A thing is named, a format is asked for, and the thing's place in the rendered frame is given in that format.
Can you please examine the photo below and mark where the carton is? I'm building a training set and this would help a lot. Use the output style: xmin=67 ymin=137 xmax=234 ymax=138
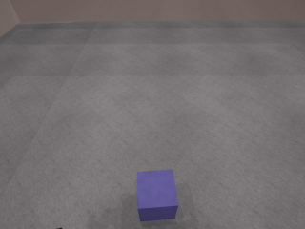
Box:
xmin=137 ymin=169 xmax=179 ymax=221

